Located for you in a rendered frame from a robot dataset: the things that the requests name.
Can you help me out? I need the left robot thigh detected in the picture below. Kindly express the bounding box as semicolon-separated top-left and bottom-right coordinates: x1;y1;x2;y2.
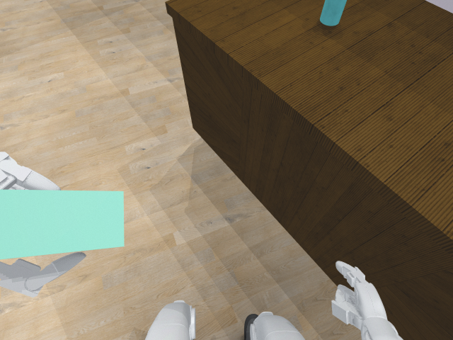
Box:
145;302;196;340

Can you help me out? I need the table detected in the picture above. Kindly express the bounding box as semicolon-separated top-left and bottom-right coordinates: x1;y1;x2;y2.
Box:
165;0;453;340

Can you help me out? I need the sponge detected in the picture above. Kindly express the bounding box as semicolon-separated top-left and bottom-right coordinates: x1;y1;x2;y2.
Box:
0;190;124;259

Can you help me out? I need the right robot forearm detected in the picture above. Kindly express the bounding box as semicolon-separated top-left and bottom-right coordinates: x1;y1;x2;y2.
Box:
361;317;403;340

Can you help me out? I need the left robot hand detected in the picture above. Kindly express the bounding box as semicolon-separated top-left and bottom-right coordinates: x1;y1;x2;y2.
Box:
0;152;86;298

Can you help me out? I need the right robot hand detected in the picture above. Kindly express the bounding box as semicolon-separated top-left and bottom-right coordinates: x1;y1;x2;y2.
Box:
331;261;388;331

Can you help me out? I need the robot right foot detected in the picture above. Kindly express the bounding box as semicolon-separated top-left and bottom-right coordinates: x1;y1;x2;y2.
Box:
244;314;258;340

